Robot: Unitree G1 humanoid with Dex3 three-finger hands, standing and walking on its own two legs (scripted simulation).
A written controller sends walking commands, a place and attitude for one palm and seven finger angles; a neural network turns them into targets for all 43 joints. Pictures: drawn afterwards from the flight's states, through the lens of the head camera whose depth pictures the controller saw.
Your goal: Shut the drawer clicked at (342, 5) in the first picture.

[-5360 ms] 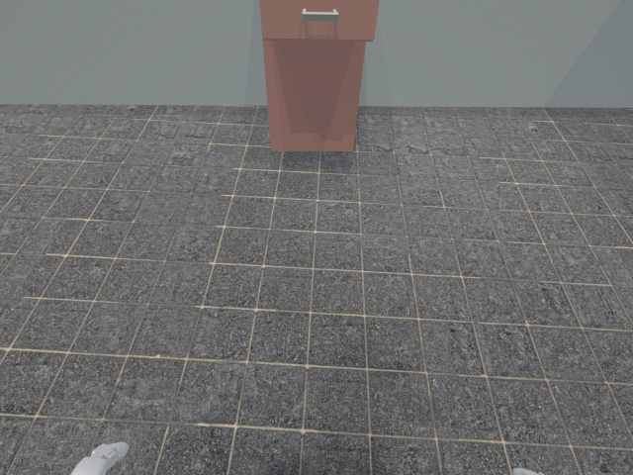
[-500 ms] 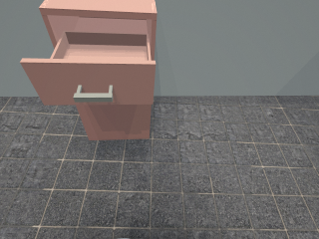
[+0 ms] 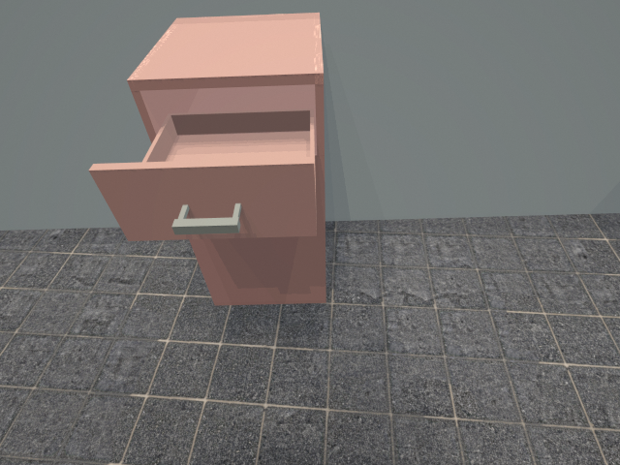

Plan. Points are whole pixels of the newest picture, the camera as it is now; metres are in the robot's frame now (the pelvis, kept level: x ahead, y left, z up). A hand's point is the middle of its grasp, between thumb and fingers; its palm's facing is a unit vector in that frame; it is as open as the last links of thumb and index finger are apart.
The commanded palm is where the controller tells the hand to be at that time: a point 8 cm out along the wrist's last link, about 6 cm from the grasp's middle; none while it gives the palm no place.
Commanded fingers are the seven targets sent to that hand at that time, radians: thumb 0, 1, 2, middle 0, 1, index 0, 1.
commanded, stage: take the last steps up to it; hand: left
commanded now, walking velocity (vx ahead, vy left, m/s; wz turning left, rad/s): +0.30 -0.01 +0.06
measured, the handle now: (209, 217) +0.52 +0.22 +0.01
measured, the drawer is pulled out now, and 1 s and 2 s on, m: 0.30 0.30 0.30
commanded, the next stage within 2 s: come to a stop and stand still in 0.70 s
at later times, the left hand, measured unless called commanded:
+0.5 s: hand out of the picture +0.05 +0.22 -0.18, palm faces +0.08 -0.99 -0.14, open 7.4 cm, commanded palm none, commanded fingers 0.00 0.90 0.90 -0.20 -0.30 -0.20 -0.30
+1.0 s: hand (226, 362) +0.33 +0.18 -0.16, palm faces -0.04 -0.98 -0.22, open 7.3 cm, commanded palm none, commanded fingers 0.00 0.90 0.90 -0.20 -0.30 -0.20 -0.30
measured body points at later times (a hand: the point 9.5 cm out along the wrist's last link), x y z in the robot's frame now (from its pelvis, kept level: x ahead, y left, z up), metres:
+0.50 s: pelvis +0.13 +0.07 -0.01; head +0.15 +0.09 +0.44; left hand +0.05 +0.28 -0.17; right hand +0.22 -0.16 -0.14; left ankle +0.17 +0.15 -0.74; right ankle +0.04 -0.07 -0.65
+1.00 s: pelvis +0.23 +0.02 +0.00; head +0.26 -0.01 +0.44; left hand +0.33 +0.24 -0.14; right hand +0.15 -0.18 -0.17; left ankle +0.18 +0.15 -0.72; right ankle +0.28 -0.08 -0.74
